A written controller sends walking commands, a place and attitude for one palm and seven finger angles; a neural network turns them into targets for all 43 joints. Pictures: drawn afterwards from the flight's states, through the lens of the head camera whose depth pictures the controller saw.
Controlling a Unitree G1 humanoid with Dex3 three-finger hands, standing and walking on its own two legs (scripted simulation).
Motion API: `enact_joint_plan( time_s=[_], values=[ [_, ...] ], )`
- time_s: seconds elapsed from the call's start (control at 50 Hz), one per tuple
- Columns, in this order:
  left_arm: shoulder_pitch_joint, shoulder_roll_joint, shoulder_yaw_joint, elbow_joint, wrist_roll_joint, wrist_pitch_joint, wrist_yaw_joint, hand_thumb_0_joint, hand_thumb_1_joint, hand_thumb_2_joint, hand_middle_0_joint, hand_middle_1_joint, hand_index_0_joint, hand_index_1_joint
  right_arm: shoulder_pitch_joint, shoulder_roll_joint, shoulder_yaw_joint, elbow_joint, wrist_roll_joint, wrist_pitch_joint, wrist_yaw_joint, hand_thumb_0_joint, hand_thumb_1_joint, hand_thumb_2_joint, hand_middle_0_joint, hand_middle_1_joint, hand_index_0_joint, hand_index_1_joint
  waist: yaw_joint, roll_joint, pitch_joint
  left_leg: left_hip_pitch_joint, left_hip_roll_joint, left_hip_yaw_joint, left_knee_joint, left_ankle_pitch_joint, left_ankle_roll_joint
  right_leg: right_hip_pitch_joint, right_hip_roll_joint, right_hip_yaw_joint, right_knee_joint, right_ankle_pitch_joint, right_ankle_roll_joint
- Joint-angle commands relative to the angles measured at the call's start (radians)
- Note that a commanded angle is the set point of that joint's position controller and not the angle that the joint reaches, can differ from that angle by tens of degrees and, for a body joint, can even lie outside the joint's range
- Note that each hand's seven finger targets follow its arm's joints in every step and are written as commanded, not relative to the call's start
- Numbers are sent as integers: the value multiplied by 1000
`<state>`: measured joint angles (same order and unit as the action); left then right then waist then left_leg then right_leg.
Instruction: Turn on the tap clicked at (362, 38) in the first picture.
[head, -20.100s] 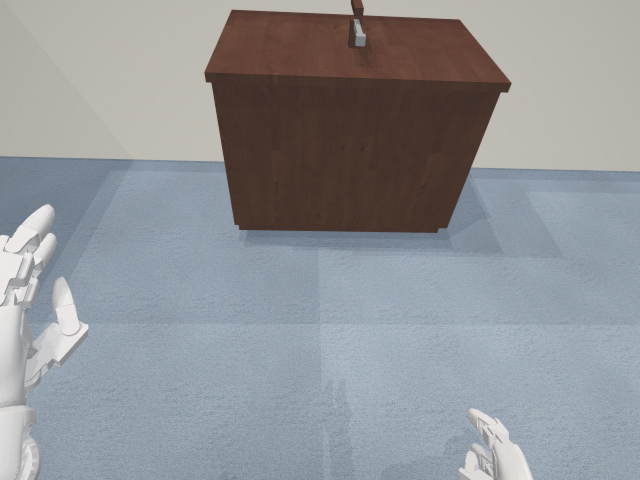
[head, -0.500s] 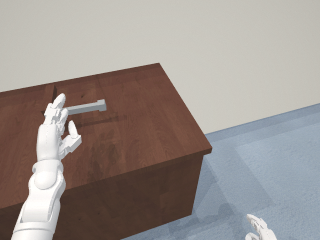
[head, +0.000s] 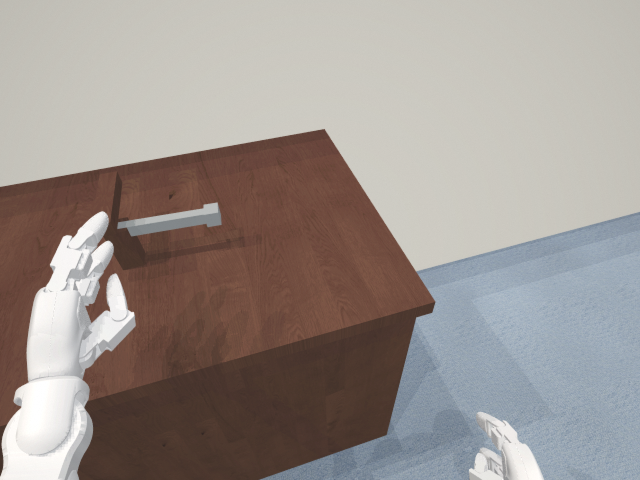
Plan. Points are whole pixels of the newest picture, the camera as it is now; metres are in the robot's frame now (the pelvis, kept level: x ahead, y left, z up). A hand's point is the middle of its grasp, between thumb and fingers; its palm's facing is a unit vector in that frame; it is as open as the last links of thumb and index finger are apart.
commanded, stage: draw the hand back beside the body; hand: left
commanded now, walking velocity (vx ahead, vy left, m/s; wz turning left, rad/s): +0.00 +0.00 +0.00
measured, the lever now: (212, 214) +0.51 +0.25 +0.05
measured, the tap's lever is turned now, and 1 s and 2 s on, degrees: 86 86 86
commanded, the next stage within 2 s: step back with the hand held close in 0.48 s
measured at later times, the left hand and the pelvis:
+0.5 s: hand (104, 341) +0.20 +0.23 +0.15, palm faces +0.41 -0.85 -0.33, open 7.4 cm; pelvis +0.00 -0.01 +0.00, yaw +1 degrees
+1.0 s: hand (89, 368) +0.17 +0.24 +0.15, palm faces +0.31 -0.84 -0.45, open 7.4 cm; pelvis -0.04 +0.01 -0.01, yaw -1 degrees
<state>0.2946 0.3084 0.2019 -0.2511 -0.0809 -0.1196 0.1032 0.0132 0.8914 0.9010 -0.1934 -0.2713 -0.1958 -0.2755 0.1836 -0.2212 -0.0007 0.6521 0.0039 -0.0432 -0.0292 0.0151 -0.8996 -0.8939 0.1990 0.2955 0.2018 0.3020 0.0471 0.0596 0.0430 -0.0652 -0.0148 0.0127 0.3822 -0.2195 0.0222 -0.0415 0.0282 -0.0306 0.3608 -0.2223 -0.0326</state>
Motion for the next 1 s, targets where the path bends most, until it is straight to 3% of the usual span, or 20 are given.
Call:
enact_joint_plan(
  time_s=[0.0,0.06,0.08,0.12,0.18,0.22,0.3,0.38,0.52,0.56,0.58,0.6,0.64,0.66,0.68,0.74,0.8,0.88,0.9,0.98],
  values=[
    [-99,180,120,-268,2,-76,19,0,900,900,-200,-300,-200,-300,-140,-108,-39,-167,4,-63,-7,0,-900,-900,200,300,200,300,1,9,-101,16,42,-38,-40,187,-2,-31,-24,21,-47,169,-6],
    [-48,185,136,-287,-3,-76,20,0,900,900,-200,-300,-200,-300,-143,-107,-42,-172,4,-65,-8,0,-900,-900,200,300,200,300,4,-21,-96,8,40,-33,-32,171,3,-35,-26,22,-50,166,-3],
    [-33,200,153,-308,-2,-79,21,0,900,900,-200,-300,-200,-300,-140,-110,-42,-172,4,-67,-9,0,-900,-900,200,300,200,300,5,16,-96,2,39,-36,-33,171,1,-33,-27,24,-49,163,-5],
    [11,194,158,-324,-2,-80,23,0,900,900,-200,-300,-200,-300,-136,-107,-42,-173,4,-72,-8,0,-900,-900,200,300,200,300,8,20,-100,2,39,-35,-22,187,1,-32,-28,24,-44,179,-5],
    [60,202,174,-355,-6,-78,23,0,900,900,-200,-300,-200,-300,-138,-111,-47,-177,6,-75,-9,0,-900,-900,200,300,200,300,7,-17,-91,-8,42,-35,-13,185,2,-41,-29,24,-45,181,-3],
    [30,182,148,-361,-1,-80,24,0,900,900,-200,-300,-200,-300,-133,-109,-45,-174,6,-79,-10,0,-900,-900,200,300,200,300,-1,15,-85,-3,41,-37,-11,172,1,-60,-29,24,-40,163,-3],
    [15,182,153,-317,-3,-76,30,0,900,900,-200,-300,-200,-300,-137,-109,-46,-168,4,-84,-21,0,-900,-900,200,300,200,300,-2,-33,-63,-12,36,-34,-5,146,10,-75,-32,23,-41,149,1],
    [2,204,166,-335,-3,-80,32,0,900,900,-200,-300,-200,-300,-145,-109,-44,-169,7,-85,-21,0,-900,-900,200,300,200,300,6,6,-79,-13,31,-37,-7,133,8,-63,-36,24,-41,137,-2],
    [35,196,166,-344,-2,-84,31,0,900,900,-200,-300,-200,-300,-141,-105,-43,-173,4,-87,-20,0,-900,-900,200,300,200,300,9,8,-94,-15,33,-33,0,150,8,-52,-38,24,-35,162,-3],
    [42,195,168,-323,-7,-80,29,0,900,900,-200,-300,-200,-300,-144,-104,-43,-173,4,-87,-20,0,-900,-900,200,300,200,300,8,-33,-77,-22,32,-30,4,142,12,-61,-38,25,-40,162,1],
    [-24,226,186,-370,-10,-84,31,0,900,900,-200,-300,-200,-300,-151,-108,-42,-177,7,-88,-20,0,-900,-900,200,300,200,300,7,1,-91,-16,30,-31,1,140,12,-55,-42,30,-44,159,-1],
    [-152,361,331,-436,-9,-121,36,0,900,900,-200,-300,-200,-300,-147,-111,-34,-203,12,-76,-28,0,-900,-900,200,300,200,300,-5,-14,-18,-56,58,-49,41,93,29,-150,-99,159,-89,274,1],
    [24,216,223,-280,2,-118,12,0,900,900,-200,-300,-200,-300,-117,-104,-39,-184,4,-58,-29,0,-900,-900,200,300,200,300,-23,-83,-71,-43,65,-60,78,149,24,-137,-145,151,-52,394,0],
    [55,195,203,-283,6,-115,6,0,900,900,-200,-300,-200,-300,-113,-109,-44,-196,6,-49,-27,0,-900,-900,200,300,200,300,-21,-78,-110,-30,76,-53,76,193,25,-121,-146,140,-28,428,6],
    [66,194,200,-303,6,-119,4,0,900,900,-200,-300,-200,-300,-120,-112,-46,-208,4,-44,-28,0,-900,-900,200,300,200,300,-18,-29,-132,-21,82,-55,62,260,26,-116,-139,124,-2,442,11],
    [133,192,199,-314,8,-109,7,0,900,900,-200,-300,-200,-300,-110,-117,-51,-230,8,-18,-30,0,-900,-900,200,300,200,300,-17,-39,-180,-22,109,-50,61,356,25,-108,-124,98,28,440,26],
    [152,231,232,-362,12,-111,19,0,900,900,-200,-300,-200,-300,-116,-115,-53,-246,8,-3,-37,0,-900,-900,200,300,200,300,-13,-35,-195,-58,118,-65,43,346,24,-113,-117,91,44,374,27],
    [151,284,278,-432,16,-120,32,0,900,900,-200,-300,-200,-300,-121,-121,-58,-257,8,4,-43,0,-900,-900,200,300,200,300,-13,8,-191,-121,126,-92,23,274,26,-126,-108,98,58,291,25],
    [164,258,261,-426,16,-121,34,0,900,900,-200,-300,-200,-300,-116,-114,-57,-259,9,3,-44,0,-900,-900,200,300,200,300,-15,14,-185,-143,129,-96,15,247,26,-125,-101,92,64,258,27],
    [181,261,269,-416,17,-124,42,0,900,900,-200,-300,-200,-300,-108,-124,-62,-256,9,-8,-48,0,-900,-900,200,300,200,300,-22,3,-162,-223,126,-111,3,53,29,-147,-100,113,47,154,23]
  ],
)
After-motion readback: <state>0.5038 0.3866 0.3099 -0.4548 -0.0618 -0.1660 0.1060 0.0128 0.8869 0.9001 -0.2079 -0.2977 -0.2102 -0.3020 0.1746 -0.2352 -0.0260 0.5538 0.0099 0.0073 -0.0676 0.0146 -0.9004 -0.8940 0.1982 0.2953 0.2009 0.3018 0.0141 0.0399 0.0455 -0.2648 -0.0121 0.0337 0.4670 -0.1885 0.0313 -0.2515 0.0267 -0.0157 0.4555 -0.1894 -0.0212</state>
